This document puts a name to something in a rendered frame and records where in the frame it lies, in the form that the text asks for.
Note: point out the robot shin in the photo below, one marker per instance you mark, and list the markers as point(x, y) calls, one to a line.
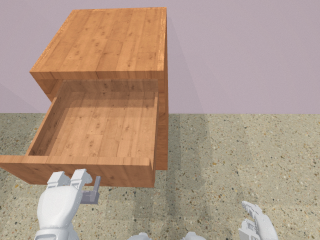
point(190, 233)
point(143, 233)

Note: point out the cabinet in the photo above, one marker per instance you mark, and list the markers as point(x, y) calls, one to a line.
point(111, 44)

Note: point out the robot right hand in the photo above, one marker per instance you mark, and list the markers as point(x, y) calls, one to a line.
point(261, 228)

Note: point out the drawer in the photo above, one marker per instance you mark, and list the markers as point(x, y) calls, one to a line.
point(107, 126)

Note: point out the right robot shin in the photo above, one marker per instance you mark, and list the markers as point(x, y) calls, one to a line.
point(190, 233)

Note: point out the left robot shin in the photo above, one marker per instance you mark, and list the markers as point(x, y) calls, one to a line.
point(143, 233)

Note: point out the handle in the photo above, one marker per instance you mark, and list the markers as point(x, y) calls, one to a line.
point(91, 196)

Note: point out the left robot forearm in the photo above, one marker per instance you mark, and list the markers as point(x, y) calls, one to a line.
point(52, 233)

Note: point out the robot left hand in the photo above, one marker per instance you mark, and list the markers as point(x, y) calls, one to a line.
point(58, 204)

